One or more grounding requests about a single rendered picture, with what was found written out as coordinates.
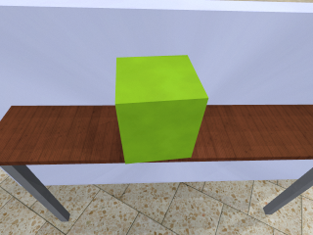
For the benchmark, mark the carton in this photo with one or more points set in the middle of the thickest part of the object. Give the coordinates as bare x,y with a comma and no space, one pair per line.
159,103

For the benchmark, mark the table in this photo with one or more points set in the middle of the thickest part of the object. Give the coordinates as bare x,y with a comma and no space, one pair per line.
89,134

